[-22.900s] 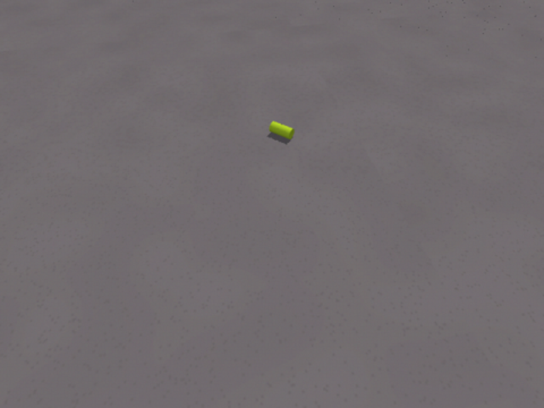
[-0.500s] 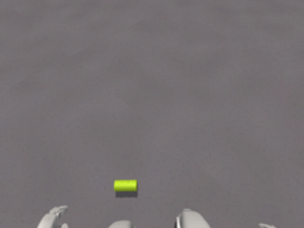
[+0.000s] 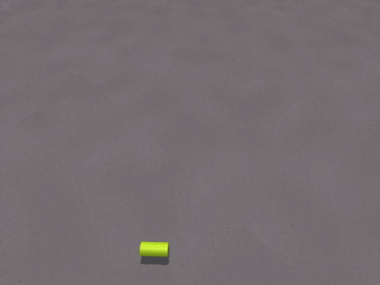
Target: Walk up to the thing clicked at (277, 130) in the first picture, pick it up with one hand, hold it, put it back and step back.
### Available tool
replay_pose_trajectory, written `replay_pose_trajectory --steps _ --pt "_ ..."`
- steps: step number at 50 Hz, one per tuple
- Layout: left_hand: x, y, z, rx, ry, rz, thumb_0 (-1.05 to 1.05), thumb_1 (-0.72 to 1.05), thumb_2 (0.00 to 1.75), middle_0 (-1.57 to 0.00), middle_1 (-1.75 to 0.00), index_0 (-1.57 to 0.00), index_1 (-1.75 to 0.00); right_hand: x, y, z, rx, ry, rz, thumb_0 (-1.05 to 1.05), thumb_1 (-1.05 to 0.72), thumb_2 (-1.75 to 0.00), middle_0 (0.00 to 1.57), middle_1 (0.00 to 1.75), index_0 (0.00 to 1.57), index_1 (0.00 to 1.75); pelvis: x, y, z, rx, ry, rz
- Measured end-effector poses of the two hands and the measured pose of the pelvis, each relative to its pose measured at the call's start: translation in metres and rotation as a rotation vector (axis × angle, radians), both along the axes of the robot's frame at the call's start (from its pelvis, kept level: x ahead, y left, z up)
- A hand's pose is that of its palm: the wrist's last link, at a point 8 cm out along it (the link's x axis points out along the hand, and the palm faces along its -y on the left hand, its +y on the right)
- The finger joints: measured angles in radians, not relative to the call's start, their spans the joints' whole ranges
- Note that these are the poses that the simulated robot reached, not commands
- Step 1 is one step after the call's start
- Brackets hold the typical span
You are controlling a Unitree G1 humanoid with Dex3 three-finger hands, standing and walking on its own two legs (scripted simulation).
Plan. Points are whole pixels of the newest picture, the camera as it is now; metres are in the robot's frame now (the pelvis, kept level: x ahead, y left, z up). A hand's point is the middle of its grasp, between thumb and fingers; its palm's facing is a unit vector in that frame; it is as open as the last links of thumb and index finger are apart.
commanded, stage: walk up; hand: left
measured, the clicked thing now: (154, 249) +0.39 +0.18 -0.74
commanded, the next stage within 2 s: none
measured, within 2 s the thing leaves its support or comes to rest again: neither
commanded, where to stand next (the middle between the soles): +0.02 +0.01 m, yaw +0 degrees
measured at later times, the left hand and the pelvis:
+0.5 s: hand out of the picture +0.08 +0.30 -0.19, palm faces -0.02 -0.93 -0.37, open 7.4 cm; pelvis -0.07 +0.03 -0.03, yaw +1 degrees
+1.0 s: hand out of the picture +0.05 +0.26 -0.13, palm faces -0.06 -0.90 -0.44, open 7.4 cm; pelvis -0.02 -0.02 -0.01, yaw -2 degrees
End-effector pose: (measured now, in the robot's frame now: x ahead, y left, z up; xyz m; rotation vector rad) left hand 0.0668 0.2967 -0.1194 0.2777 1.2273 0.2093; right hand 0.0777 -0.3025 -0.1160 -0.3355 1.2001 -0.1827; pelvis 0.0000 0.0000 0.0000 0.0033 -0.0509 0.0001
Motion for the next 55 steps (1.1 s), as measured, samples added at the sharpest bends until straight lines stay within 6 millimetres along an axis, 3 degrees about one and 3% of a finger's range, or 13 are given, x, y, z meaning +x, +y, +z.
replay_pose_trajectory --steps 8,16,20,24,27,31,35,41,44,47,51,55 --pt "0.004 0.002 0.002 0.004 0.007 0.015 0.00 0.91 0.90 -0.21 -0.30 -0.20 -0.30 0.015 0.004 0.000 0.010 -0.002 0.005 0.01 -0.90 -0.90 0.20 0.29 0.21 0.30 0.003 0.000 0.001 0.001 0.011 0.004" --pt "0.002 0.017 -0.006 0.041 0.001 -0.001 0.00 0.90 0.90 -0.21 -0.30 -0.21 -0.30 0.005 -0.005 -0.010 -0.031 0.011 -0.008 0.01 -0.90 -0.90 0.21 0.29 0.21 0.30 -0.026 0.005 -0.012 -0.003 0.021 0.016" --pt "0.004 0.030 -0.016 0.050 -0.029 -0.039 0.00 0.90 0.90 -0.21 -0.30 -0.21 -0.30 -0.020 -0.002 -0.013 -0.063 0.024 -0.013 0.01 -0.90 -0.90 0.20 0.29 0.21 0.30 -0.046 0.018 -0.022 0.008 0.026 0.022" --pt "0.006 0.042 -0.029 0.052 -0.073 -0.057 0.00 0.90 0.90 -0.21 -0.30 -0.21 -0.30 -0.064 0.006 -0.016 -0.095 0.071 -0.012 0.01 -0.90 -0.90 0.20 0.29 0.21 0.30 -0.064 0.029 -0.032 0.010 0.019 0.024" --pt "-0.005 0.042 -0.028 0.039 -0.061 -0.054 0.00 0.91 0.90 -0.21 -0.29 -0.20 -0.30 -0.095 0.012 -0.009 -0.094 0.117 -0.028 0.01 -0.90 -0.90 0.20 0.29 0.21 0.30 -0.070 0.029 -0.026 0.002 0.017 0.026" --pt "-0.030 0.039 -0.024 0.015 -0.002 -0.082 0.00 0.91 0.90 -0.21 -0.29 -0.20 -0.30 -0.115 0.012 0.003 -0.093 0.095 -0.059 0.01 -0.90 -0.90 0.21 0.30 0.21 0.30 -0.068 0.027 -0.017 -0.006 0.025 -0.005" --pt "-0.043 0.035 -0.016 0.016 0.054 -0.121 0.00 0.91 0.90 -0.21 -0.30 -0.20 -0.30 -0.130 -0.001 0.016 -0.090 0.044 -0.095 0.01 -0.90 -0.90 0.21 0.30 0.21 0.30 -0.060 0.018 -0.010 -0.013 0.022 -0.042" --pt "-0.024 0.016 0.002 0.059 -0.011 -0.161 0.01 0.91 0.90 -0.21 -0.30 -0.21 -0.30 -0.148 -0.040 0.013 -0.083 0.077 -0.124 0.01 -0.90 -0.90 0.21 0.30 0.21 0.30 -0.049 -0.008 -0.011 -0.023 0.013 -0.059" --pt "-0.020 0.007 0.009 0.090 -0.076 -0.152 0.01 0.91 0.90 -0.21 -0.30 -0.21 -0.30 -0.140 -0.054 0.001 -0.077 0.107 -0.128 0.01 -0.90 -0.90 0.21 0.30 0.21 0.30 -0.042 -0.018 -0.015 -0.039 -0.004 -0.047" --pt "-0.024 0.002 0.021 0.102 -0.086 -0.129 0.00 0.90 0.90 -0.21 -0.30 -0.21 -0.30 -0.115 -0.055 -0.002 -0.049 0.080 -0.110 0.01 -0.90 -0.90 0.20 0.29 0.21 0.30 -0.032 -0.019 -0.010 -0.031 -0.011 -0.046" --pt "-0.026 0.006 0.030 0.135 -0.075 -0.103 0.00 0.90 0.90 -0.21 -0.30 -0.21 -0.30 -0.077 -0.047 -0.007 -0.014 0.031 -0.073 0.01 -0.90 -0.90 0.20 0.29 0.20 0.30 -0.020 -0.016 -0.008 -0.026 -0.018 -0.034" --pt "-0.020 0.016 0.024 0.149 -0.061 -0.078 0.00 0.90 0.90 -0.21 -0.30 -0.21 -0.30 -0.045 -0.028 -0.015 0.008 0.014 -0.049 0.01 -0.90 -0.90 0.20 0.29 0.20 0.30 -0.013 -0.008 -0.013 -0.020 -0.020 -0.026"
